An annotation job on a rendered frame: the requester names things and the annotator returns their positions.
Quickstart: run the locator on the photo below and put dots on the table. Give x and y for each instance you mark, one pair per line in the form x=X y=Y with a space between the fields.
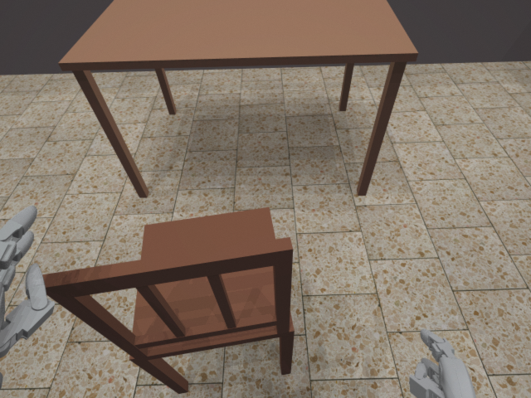
x=158 y=34

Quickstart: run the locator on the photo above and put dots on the left robot hand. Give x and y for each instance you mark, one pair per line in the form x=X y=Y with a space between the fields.
x=29 y=315

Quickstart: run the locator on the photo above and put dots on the right robot hand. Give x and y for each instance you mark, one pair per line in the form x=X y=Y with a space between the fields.
x=448 y=380

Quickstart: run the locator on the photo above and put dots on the chair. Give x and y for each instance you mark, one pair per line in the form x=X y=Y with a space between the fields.
x=202 y=283

